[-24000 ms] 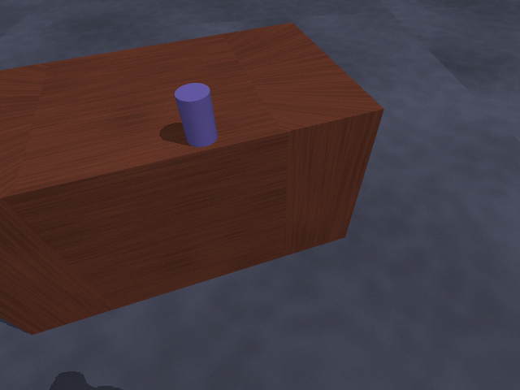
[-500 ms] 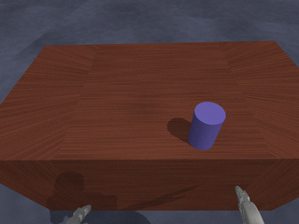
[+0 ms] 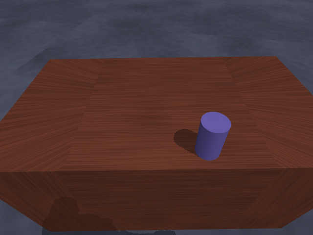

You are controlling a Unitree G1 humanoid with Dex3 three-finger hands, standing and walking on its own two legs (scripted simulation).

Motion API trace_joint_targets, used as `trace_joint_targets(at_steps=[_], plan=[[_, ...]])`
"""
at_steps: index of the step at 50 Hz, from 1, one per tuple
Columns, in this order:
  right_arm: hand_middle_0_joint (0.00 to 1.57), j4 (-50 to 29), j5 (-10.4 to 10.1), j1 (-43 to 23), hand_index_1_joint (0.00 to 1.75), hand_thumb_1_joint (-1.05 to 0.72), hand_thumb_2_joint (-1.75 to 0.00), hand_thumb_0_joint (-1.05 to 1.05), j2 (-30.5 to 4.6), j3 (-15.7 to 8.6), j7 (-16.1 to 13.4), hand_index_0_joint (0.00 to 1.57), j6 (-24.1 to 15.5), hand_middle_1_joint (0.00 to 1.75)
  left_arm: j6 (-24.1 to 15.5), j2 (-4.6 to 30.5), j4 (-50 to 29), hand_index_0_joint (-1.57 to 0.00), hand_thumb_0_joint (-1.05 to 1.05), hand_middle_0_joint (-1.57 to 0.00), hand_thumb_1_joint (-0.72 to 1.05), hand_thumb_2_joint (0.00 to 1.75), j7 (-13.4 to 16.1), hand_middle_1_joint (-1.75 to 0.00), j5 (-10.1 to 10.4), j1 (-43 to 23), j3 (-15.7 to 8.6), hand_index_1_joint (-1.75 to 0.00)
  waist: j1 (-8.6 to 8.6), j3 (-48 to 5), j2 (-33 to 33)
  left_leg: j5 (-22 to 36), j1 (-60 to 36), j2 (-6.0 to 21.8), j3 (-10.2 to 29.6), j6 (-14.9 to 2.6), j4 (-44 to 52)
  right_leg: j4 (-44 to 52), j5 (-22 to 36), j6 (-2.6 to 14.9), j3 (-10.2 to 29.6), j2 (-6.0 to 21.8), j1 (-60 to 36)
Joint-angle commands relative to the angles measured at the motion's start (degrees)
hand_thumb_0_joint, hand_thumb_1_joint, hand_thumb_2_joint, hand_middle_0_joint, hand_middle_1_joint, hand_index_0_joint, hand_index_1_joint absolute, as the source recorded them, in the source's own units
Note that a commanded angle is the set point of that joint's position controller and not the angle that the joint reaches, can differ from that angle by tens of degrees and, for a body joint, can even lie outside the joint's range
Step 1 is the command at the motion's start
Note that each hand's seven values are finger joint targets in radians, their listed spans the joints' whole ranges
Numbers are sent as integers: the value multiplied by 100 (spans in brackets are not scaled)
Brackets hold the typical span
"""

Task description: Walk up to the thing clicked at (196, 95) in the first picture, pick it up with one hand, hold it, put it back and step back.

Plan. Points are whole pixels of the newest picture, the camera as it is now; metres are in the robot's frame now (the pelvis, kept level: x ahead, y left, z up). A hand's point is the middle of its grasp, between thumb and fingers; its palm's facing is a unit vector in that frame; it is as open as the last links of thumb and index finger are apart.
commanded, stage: home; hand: right
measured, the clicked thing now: (211, 136) +0.42 -0.15 -0.01
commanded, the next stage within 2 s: stand in 1.30 s
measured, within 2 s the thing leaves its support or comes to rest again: neither
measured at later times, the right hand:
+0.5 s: hand out of the picture +0.07 -0.25 -0.15, palm faces -0.04 +0.93 -0.35, open 17.5 cm
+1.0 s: hand out of the picture +0.08 -0.25 -0.15, palm faces -0.02 +0.94 -0.35, open 17.5 cm
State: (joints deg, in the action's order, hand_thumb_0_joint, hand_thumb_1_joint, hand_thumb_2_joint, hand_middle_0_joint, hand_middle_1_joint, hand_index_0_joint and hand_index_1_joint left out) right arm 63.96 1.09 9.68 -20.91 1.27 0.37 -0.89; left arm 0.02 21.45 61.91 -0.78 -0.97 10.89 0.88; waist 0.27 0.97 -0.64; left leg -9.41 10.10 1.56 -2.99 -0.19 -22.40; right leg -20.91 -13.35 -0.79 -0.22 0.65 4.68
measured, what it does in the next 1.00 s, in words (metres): stands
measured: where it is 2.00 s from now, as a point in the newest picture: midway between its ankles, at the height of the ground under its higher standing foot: outside the picture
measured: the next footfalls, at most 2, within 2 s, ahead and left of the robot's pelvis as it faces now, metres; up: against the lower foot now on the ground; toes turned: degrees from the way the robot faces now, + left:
none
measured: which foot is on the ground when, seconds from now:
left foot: down 0.00-1.00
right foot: down 0.00-1.00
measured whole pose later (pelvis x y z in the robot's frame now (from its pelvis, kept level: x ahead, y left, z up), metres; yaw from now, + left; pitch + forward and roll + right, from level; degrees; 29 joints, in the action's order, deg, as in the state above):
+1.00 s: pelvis +0.00 +0.01 +0.00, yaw +0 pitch -2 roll +0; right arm 65.7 0.7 6.7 -19.8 0.2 0.3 -0.9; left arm -0.3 20.2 64.2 -0.4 -0.8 8.3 0.3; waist 0.2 1.9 -0.6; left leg -8.1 9.1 0.7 -2.8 -0.7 -19.5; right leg -17.5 -11.9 -1.5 -0.5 1.5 3.3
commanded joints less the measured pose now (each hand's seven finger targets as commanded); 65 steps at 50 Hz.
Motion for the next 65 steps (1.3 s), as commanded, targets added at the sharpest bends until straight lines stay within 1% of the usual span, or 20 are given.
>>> trace_joint_targets(at_steps=[1,5,9,16,21,24,26,29,34,35,39,42,43,45,51,52,53,56,60,65], plan=[[5,-327,7,-445,5,57,-4,0,-1302,-239,-70,5,-117,5,-124,1157,-246,-20,0,-20,90,90,91,-30,-15,-199,-212,-30,-32,177,147,-467,-138,586,836,-173,688,632,-184,244,531,546,651],[5,-272,8,-377,5,57,-4,0,-1285,-259,-67,5,-103,5,-129,1181,-188,-20,0,-20,90,90,92,-30,-24,-219,-241,-30,15,183,168,-817,0,573,878,-171,783,660,-335,231,540,524,646],[5,-235,-8,-354,4,59,-3,0,-1186,-263,-65,5,-119,4,-156,1156,-142,-20,0,-20,90,90,107,-30,-15,-270,-251,-30,37,1,-36,-179,-224,575,819,-157,671,653,38,235,565,587,542],[5,-212,-23,-399,5,58,-4,0,-1215,-283,-79,5,-113,5,-146,1090,-112,-20,0,-20,90,90,114,-30,4,-226,-243,-30,9,-33,152,-85,-358,583,790,-166,659,656,198,225,558,600,552],[5,-194,-52,-415,5,59,-3,0,-1180,-263,-77,5,-113,5,-157,1084,-80,-20,0,-20,90,90,132,-30,15,-241,-228,-30,2,-106,25,517,-374,609,781,-169,551,649,526,214,540,655,360],[5,-197,-49,-402,5,59,-3,0,-1178,-261,-83,5,-112,5,-150,1096,-107,-20,0,-20,90,90,135,-30,8,-310,-235,-30,30,-128,70,464,-387,588,743,-149,573,651,533,198,523,655,353],[5,-193,-36,-438,5,57,-4,0,-1179,-264,-88,5,-98,5,-131,1082,-91,-20,0,-20,90,90,134,-30,9,-331,-239,-30,20,-76,154,87,-300,581,765,-159,655,657,297,200,514,645,367],[5,-213,-50,-506,5,59,-3,0,-1183,-273,-88,5,-108,5,-149,1096,-102,-20,0,-20,90,90,138,-30,-6,-343,-240,-30,-5,-189,21,648,-471,617,764,-164,545,620,683,196,489,674,293],[5,-180,-47,-511,5,58,-4,0,-1189,-288,-92,5,-101,5,-145,1079,-83,-20,0,-20,90,90,145,-30,15,-338,-243,-30,-3,-163,89,733,-499,608,730,-157,546,664,721,163,475,686,261],[5,-192,-50,-515,5,58,-4,0,-1180,-288,-95,5,-106,5,-149,1095,-88,-20,0,-20,90,90,147,-30,11,-361,-248,-30,-5,-235,56,952,-527,625,731,-164,501,629,899,169,462,695,161],[5,-181,-46,-519,4,59,-3,0,-1172,-289,-97,5,-113,4,-144,1069,-109,-20,0,-20,90,90,145,-30,19,-428,-244,-30,8,-196,105,912,-510,618,717,-130,538,647,869,162,463,703,171],[5,-178,-51,-576,5,58,-4,0,-1177,-306,-92,5,-88,5,-136,1082,-88,-20,0,-20,90,90,145,-30,7,-395,-252,-30,3,-47,45,444,-491,613,753,-136,633,741,479,167,456,681,331],[5,-174,-47,-553,5,56,-4,0,-1175,-313,-94,5,-83,5,-126,1066,-85,-20,0,-20,90,90,141,-30,6,-397,-261,-30,11,50,69,78,-388,581,768,-124,709,774,247,162,452,655,445],[5,-177,-44,-536,5,57,-4,0,-1178,-325,-92,5,-105,5,-137,1099,-119,-20,0,-20,90,90,139,-30,6,-456,-275,-30,16,-104,51,463,-480,614,763,-138,655,701,551,196,481,700,276],[5,-171,-41,-546,4,59,-3,0,-1179,-344,-86,5,-101,4,-138,1077,-107,-20,0,-20,90,90,143,-30,15,-438,-276,-30,15,-65,66,375,-377,597,772,-137,686,736,395,192,447,693,231],[5,-179,-34,-550,5,58,-3,0,-1184,-343,-90,5,-119,5,-151,1069,-134,-20,0,-20,90,90,135,-30,9,-424,-270,-30,-13,-259,101,739,-521,621,743,-147,618,669,696,191,462,720,145],[5,-158,-51,-519,5,58,-3,0,-1154,-330,-82,5,-114,5,-143,1057,-116,-20,0,-20,90,90,137,-30,18,-422,-263,-30,6,-136,111,599,-443,600,752,-135,658,718,573,185,448,710,229],[5,-166,-50,-544,5,58,-3,0,-1163,-338,-94,5,-118,5,-149,1066,-130,-20,0,-20,90,90,143,-30,15,-418,-259,-30,-7,-273,66,1035,-590,631,740,-141,559,644,872,176,431,725,114],[5,-152,-51,-511,5,58,-3,0,-1172,-340,-99,5,-99,5,-135,1074,-108,-20,0,-20,90,90,146,-30,12,-401,-268,-30,10,-173,63,593,-509,596,752,-150,651,702,621,175,424,717,176],[5,-133,-47,-506,4,59,-3,0,-1164,-331,-92,5,-101,4,-144,1039,-113,-20,0,-20,90,90,150,-30,23,-383,-249,-30,7,-133,67,823,-501,624,764,-143,615,714,725,174,431,737,171]])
